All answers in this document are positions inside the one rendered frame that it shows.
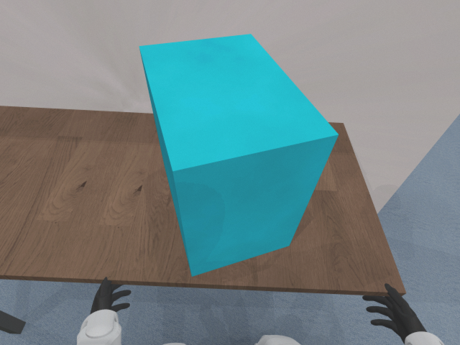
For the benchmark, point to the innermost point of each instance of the robot right hand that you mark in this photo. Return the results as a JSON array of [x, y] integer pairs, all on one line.
[[403, 319]]

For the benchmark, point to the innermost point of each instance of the robot left hand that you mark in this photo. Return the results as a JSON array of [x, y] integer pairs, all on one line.
[[104, 297]]

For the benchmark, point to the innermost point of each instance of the carton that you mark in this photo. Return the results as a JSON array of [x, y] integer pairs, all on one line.
[[242, 146]]

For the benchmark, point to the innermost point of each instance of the table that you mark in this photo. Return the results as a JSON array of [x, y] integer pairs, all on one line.
[[84, 195]]

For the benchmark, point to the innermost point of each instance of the left robot forearm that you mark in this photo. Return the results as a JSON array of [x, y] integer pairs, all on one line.
[[100, 328]]

